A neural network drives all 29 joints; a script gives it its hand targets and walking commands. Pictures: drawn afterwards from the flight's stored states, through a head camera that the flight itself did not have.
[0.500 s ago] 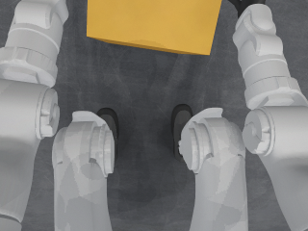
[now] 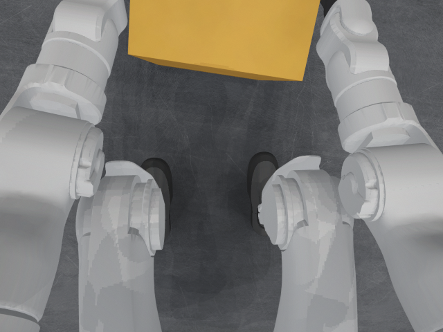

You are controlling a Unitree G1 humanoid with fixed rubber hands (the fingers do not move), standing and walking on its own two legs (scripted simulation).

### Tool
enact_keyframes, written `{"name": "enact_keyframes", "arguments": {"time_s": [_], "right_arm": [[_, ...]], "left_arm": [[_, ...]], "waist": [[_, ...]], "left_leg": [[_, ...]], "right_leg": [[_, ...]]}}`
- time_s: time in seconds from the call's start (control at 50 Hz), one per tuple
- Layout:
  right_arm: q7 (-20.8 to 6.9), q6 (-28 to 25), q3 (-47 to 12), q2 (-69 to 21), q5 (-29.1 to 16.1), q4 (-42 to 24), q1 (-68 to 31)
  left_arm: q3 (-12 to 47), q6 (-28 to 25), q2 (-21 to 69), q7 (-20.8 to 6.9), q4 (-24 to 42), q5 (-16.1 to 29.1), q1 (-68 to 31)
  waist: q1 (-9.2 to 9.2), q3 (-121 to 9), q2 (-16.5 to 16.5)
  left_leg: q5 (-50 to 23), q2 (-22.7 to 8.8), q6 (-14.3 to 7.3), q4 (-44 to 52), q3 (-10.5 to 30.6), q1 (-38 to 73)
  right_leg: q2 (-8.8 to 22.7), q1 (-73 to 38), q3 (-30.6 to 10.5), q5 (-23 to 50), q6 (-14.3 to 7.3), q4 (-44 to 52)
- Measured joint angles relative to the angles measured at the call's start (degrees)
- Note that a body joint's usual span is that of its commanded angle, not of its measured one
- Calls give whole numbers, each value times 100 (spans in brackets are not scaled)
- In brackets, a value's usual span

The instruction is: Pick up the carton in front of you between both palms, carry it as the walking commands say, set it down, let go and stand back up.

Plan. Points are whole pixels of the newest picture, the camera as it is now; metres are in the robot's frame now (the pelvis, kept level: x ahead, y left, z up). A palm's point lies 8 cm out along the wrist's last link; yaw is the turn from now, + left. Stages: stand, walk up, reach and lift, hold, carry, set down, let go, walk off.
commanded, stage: reach and lift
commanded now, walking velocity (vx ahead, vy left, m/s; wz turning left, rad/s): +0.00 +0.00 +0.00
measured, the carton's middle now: (221, 2) +0.53 -0.01 -0.25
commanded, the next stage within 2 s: none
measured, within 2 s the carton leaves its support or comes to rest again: leaves its support in 0.24 s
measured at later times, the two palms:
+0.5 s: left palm out of the picture +0.54 +0.14 -0.09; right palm out of the picture +0.52 -0.16 -0.09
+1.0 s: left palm out of the picture +0.50 +0.14 +0.08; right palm out of the picture +0.48 -0.16 +0.08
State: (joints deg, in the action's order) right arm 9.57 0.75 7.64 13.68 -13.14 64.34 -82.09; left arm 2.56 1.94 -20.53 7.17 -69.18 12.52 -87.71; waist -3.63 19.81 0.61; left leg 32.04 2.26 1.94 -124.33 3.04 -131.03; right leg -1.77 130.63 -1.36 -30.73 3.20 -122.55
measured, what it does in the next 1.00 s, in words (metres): rises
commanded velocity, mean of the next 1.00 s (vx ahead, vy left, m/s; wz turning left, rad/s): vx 0.00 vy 0.00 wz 0.00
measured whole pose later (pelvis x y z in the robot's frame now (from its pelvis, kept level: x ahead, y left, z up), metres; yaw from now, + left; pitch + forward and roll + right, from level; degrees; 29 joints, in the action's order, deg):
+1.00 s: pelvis +0.01 +0.00 +0.14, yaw +2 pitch +42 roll +0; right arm 2.9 21.3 29.1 -2.1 12.3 35.7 -55.1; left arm -24.8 21.0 -0.3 1.4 -41.1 -13.1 -58.7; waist -1.7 -10.7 -0.6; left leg 28.2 6.4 3.4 -97.3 5.2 -111.5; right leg -5.8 111.7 -5.5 -27.5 4.3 -96.7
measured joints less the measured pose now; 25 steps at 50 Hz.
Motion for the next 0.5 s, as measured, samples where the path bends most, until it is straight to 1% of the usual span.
{"name": "enact_keyframes", "arguments": {"time_s": [0.06,0.1,0.16,0.2,0.28,0.32,0.34,0.4,0.46,0.5], "right_arm": [[99,14,179,-42,92,56,-87],[106,101,396,-76,258,60,-130],[-8,363,705,-103,588,-53,-112],[-112,528,794,-106,732,-185,-26],[-170,788,909,-143,767,-614,276],[-96,884,948,-205,727,-901,484],[14,927,961,-258,704,-1062,600],[11,1064,1062,-406,693,-1567,1010],[-48,1226,1221,-586,833,-2013,1412],[-118,1347,1395,-728,1022,-2180,1609]], "left_arm": [[3,14,15,23,-143,-64,-143],[-115,67,54,8,-279,-200,-245],[-423,273,134,-25,-280,-498,-264],[-595,411,222,-116,-139,-652,-160],[-779,601,398,-59,319,-792,219],[-793,687,487,-9,623,-776,457],[-800,741,540,27,790,-772,580],[-891,939,669,49,1333,-822,976],[-1073,1178,853,38,1837,-958,1369],[-1296,1316,1003,-14,2011,-1125,1573]], "waist": [[19,56,-10],[30,70,-41],[20,42,-96],[16,-33,-112],[13,-265,-76],[15,-421,-43],[19,-510,-25],[38,-837,23],[79,-1237,43],[98,-1531,33]], "left_leg": [[-13,13,0,7,18,25],[-8,30,-7,-19,23,33],[27,66,-23,-108,6,25],[70,81,-35,-176,-12,1],[153,99,-44,-272,-35,-54],[176,116,-30,-285,-33,-78],[180,130,-15,-279,-28,-88],[167,192,54,-201,1,-92],[131,263,124,-21,37,-7],[90,305,154,160,61,95]], "right_leg": [[-11,-38,9,13,9,21],[-17,-58,5,3,23,3],[-18,-67,-26,-58,54,-93],[-25,-46,-51,-113,76,-169],[-78,20,-102,-191,116,-272],[-128,53,-134,-206,147,-287],[-160,68,-154,-208,164,-284],[-255,90,-213,-194,213,-220],[-303,20,-250,-165,228,-65],[-304,-82,-258,-140,217,99]]}}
